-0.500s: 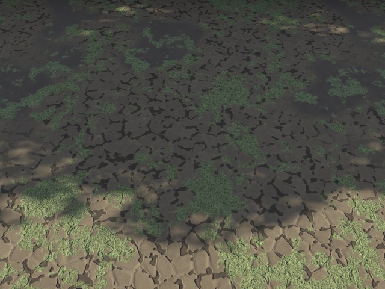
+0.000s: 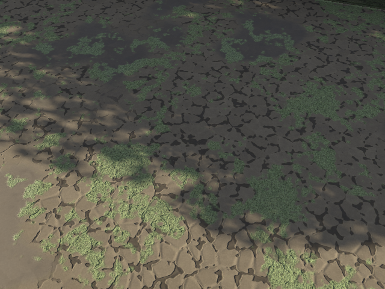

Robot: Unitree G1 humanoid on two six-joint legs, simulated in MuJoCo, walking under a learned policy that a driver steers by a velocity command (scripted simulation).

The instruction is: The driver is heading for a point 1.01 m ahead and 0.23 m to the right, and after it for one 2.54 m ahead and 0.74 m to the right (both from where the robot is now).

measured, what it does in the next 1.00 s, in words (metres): stands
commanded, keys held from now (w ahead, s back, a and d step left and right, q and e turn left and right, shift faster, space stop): w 0.04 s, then no key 0.96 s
